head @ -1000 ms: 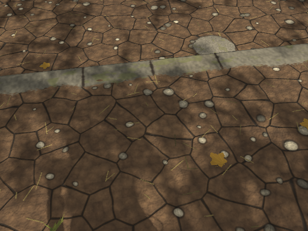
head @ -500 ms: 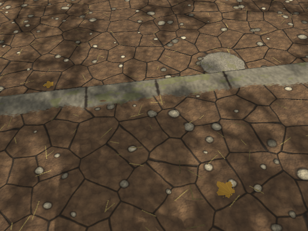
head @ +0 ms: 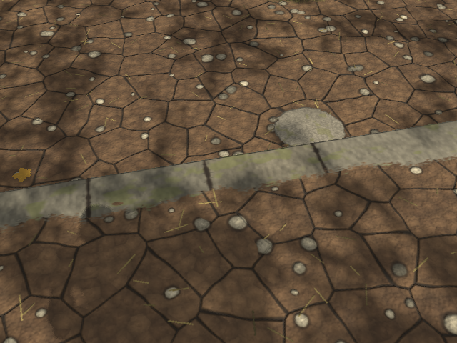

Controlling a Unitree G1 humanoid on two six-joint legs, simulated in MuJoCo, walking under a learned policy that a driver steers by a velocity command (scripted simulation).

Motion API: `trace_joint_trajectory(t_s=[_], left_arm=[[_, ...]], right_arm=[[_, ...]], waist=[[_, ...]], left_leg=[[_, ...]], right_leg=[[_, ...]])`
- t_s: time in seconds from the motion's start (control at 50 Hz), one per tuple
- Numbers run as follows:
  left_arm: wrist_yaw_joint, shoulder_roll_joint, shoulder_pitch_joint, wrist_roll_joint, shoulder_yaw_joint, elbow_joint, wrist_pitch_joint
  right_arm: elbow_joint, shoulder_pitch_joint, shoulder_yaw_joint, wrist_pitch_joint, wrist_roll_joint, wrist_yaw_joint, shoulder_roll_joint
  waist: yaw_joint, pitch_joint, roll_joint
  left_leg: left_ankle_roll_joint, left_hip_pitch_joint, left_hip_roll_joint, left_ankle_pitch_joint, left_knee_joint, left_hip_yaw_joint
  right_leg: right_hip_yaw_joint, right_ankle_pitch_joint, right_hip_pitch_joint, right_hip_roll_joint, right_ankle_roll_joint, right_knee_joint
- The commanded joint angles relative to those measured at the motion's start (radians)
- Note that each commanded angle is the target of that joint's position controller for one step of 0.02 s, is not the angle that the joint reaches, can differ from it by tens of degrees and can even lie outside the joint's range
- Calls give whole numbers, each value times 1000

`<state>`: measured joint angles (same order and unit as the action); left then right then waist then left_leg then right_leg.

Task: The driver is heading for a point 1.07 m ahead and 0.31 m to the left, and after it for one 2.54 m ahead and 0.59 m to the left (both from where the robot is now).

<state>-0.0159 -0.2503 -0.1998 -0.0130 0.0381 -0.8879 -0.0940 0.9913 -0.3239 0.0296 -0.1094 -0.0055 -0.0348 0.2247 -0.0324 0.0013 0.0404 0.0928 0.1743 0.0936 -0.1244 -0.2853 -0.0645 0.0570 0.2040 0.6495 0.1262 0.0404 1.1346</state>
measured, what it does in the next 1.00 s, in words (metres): walks ahead, turning left: right foot, then left foot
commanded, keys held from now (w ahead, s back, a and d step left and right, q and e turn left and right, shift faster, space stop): w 0.10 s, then w+q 0.90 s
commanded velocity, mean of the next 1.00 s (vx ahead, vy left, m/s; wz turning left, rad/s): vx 0.50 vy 0.00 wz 0.40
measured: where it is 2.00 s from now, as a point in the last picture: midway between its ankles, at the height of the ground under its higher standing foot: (137, 223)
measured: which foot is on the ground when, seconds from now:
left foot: down 0.00-0.30, up 0.32-0.82, down 0.84-1.00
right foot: up 0.00-0.28, down 0.30-0.86, up 0.88-1.00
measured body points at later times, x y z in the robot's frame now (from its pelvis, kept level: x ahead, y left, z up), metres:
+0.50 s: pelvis +0.27 -0.07 +0.00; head +0.29 -0.08 +0.45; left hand +0.29 +0.20 -0.12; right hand +0.39 -0.33 -0.13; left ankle +0.24 +0.09 -0.65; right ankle +0.29 -0.17 -0.74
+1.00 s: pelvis +0.49 +0.06 -0.01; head +0.52 +0.09 +0.44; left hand +0.49 +0.36 -0.13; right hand +0.71 -0.13 -0.12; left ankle +0.51 +0.13 -0.74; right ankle +0.52 -0.13 -0.64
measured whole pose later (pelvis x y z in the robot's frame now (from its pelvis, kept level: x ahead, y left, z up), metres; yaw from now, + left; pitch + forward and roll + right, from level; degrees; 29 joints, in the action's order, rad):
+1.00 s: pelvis +0.49 +0.06 -0.01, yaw +28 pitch +2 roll -1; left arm -0.01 -0.28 -0.16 -0.01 0.07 -0.82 -0.13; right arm 0.77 -0.24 0.08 -0.05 0.01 -0.04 0.26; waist -0.01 0.05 0.02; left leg 0.11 0.34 0.10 -0.17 -0.48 0.00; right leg 0.05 0.35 0.49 0.10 0.00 1.21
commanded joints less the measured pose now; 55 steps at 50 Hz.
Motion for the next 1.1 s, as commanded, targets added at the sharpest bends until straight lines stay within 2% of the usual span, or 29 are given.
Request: trace_joint_trajectory(t_s=[0.02, 0.1, 0.18, 0.24, 0.26, 0.28, 0.3, 0.32, 0.34, 0.36, 0.38, 0.4, 0.44, 0.52, 0.6, 0.68, 0.74, 0.78, 0.8, 0.82, 0.84, 0.86, 0.88, 0.9, 0.92, 0.94, 0.96, 1.02, 1.1], left_arm=[[-7, -43, -33, 12, 12, 42, 5], [5, -29, 125, 4, 6, 83, -5], [27, -39, 244, -8, 4, 127, -17], [39, -80, 208, -9, 17, 132, -36], [38, -100, 141, -8, 29, 115, -41], [31, -147, -7, -6, 53, 73, -46], [21, -231, -205, 9, 77, 42, -48], [26, -309, -278, 21, 95, 19, -36], [26, -193, -258, 25, 67, 33, -38], [25, -133, -170, 19, 49, 54, -41], [27, -106, -87, 16, 37, 66, -40], [30, -79, -38, 14, 31, 65, -38], [30, -59, -18, 23, 28, 48, -39], [15, -101, -51, 28, 46, 15, -42], [-1, -130, -65, 28, 55, 5, -30], [-10, -155, -122, 15, 64, -11, -14], [-9, -173, -142, 0, 72, -21, 4], [-10, -203, -118, -6, 79, -13, 15], [-13, -219, -105, -9, 84, -7, 22], [-14, -228, -81, -13, 85, 0, 31], [-16, -217, -82, -10, 79, 10, 32], [-11, -102, -114, 32, 47, 51, 18], [3, -63, -140, 10, 24, 98, -29], [13, -142, -1, -30, 43, 125, -58], [14, -140, 27, -36, 41, 137, -70], [3, -135, 19, -12, 44, 117, -70], [-2, -148, 4, 6, 55, 111, -59], [1, -123, -6, 22, 58, 129, -21], [-2, -92, 133, 28, 47, 181, -11]], right_arm=[[-55, 38, 21, -16, 2, 20, 132], [-39, -40, 26, -4, 17, 34, 160], [-16, -114, 28, 14, 29, 37, 163], [-20, -103, 39, 29, 31, 45, 182], [-25, -85, 40, 34, 30, 46, 184], [-36, -71, 31, 35, 22, 45, 159], [-73, -50, 11, 32, 4, 42, 104], [-90, -175, -22, 11, 23, 38, -26], [-74, -155, 4, -2, 48, 39, 93], [-98, -69, 25, -4, 60, 41, 155], [-104, -30, 28, 3, 53, 47, 145], [-109, -7, 35, 13, 41, 50, 130], [-115, -26, 39, 39, 41, 44, 88], [-164, 35, 44, 68, 35, 38, 63], [-213, 148, 43, 66, 29, 20, 58], [-275, 293, 34, 62, 26, -6, 47], [-317, 348, 36, 64, 30, -24, 55], [-332, 323, 49, 68, 30, -29, 81], [-326, 264, 63, 70, 31, -29, 106], [-296, 134, 87, 71, 35, -26, 144], [-246, -38, 126, 75, 35, -10, 216], [-227, -103, 151, 80, 36, 13, 327], [-270, -88, 140, 60, 22, 4, 350], [-261, -92, 116, 47, 15, -5, 261], [-260, -45, 103, 38, 21, -5, 217], [-279, 41, 93, 35, 27, -4, 185], [-295, 98, 82, 35, 23, -2, 150], [-304, 97, 80, 27, 20, 12, 156], [-285, 17, 84, 30, 24, 41, 180]], waist=[[46, 53, -78], [-10, 54, -80], [-48, 81, -89], [-4, 62, -114], [39, 31, -121], [106, -59, -106], [180, -227, -5], [125, -352, 299], [142, -331, 204], [129, -202, 125], [96, -141, 52], [73, -78, 38], [35, -33, 71], [24, 15, 24], [46, 48, 17], [96, 92, 1], [99, 104, 11], [62, 64, 41], [22, 18, 62], [-56, -51, 55], [-134, -141, 11], [-88, -191, -231], [-35, -371, -286], [-89, -297, -150], [-58, -181, -127], [-7, -122, -39], [31, -88, -47], [63, -70, -65], [21, -25, -90]], left_leg=[[172, 93, -283, 65, 203, 217], [127, 9, -267, 81, 187, 167], [122, -74, -297, 41, 125, 211], [99, -119, -330, 48, 41, 268], [84, -112, -315, 123, -28, 266], [58, -66, -256, 226, -195, 230], [16, 112, -173, 71, -517, 160], [-42, 493, -26, -395, -849, 87], [-36, 586, -76, -428, -1005, 216], [-24, 626, -121, -333, -1033, 215], [-32, 583, -168, -244, -1010, 194], [-37, 553, -192, -185, -956, 189], [-42, 475, -221, -124, -910, 175], [-55, 551, -228, -27, -835, 180], [-61, 567, -221, 128, -617, 150], [-43, 574, -212, 157, -466, 75], [-14, 564, -194, 63, -405, 28], [21, 452, -139, -33, -387, -31], [42, 355, -97, -81, -388, -62], [73, 181, -45, -63, -336, -86], [113, -105, -25, -13, -280, -38], [204, -382, -268, -9, -239, 370], [375, -570, -442, -183, -45, 916], [306, -540, -419, -149, 12, 832], [263, -414, -382, -68, -1, 667], [222, -255, -331, 15, -5, 547], [200, -135, -293, 102, 8, 466], [206, 1, -252, 224, 55, 392], [176, 18, -213, 237, 65, 330]], right_leg=[[3, -152, 32, 43, -28, -143], [-33, -301, 5, -1, -35, -423], [-35, -253, -29, -40, -42, -569], [-28, -154, -136, -65, -21, -651], [-45, -118, -235, -84, -8, -675], [-44, -108, -438, -85, 20, -684], [133, -105, -736, 99, 87, -665], [556, 33, -1057, 321, 229, -766], [636, 123, -1008, 307, 221, -827], [465, 71, -881, 281, 172, -832], [334, -20, -749, 237, 145, -858], [234, -70, -650, 193, 128, -898], [101, -140, -545, 145, 113, -954], [-34, -290, -530, 152, 137, -989], [-139, -281, -559, 142, 124, -1008], [-209, -276, -638, 165, 112, -996], [-244, -353, -724, 188, 93, -938], [-278, -640, -741, 188, 73, -834], [-292, -808, -741, 183, 62, -732], [-315, -904, -707, 157, 44, -551], [-324, -779, -550, 113, 2, -296], [-309, -5, -180, 0, -49, 64], [-55, 418, 69, -160, -66, 290], [37, 338, 182, -110, -42, 318], [23, 241, 202, -68, -18, 248], [25, 164, 129, -21, -17, 166], [26, 123, 53, 5, -23, 93], [12, 59, -32, 10, -58, -16], [-4, -141, 22, -31, -93, -268]])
